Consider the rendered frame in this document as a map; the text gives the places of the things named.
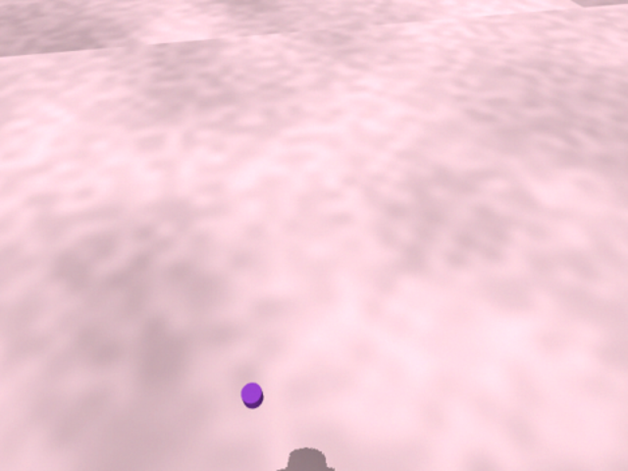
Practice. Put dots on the tin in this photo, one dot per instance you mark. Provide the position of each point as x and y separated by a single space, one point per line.
252 395

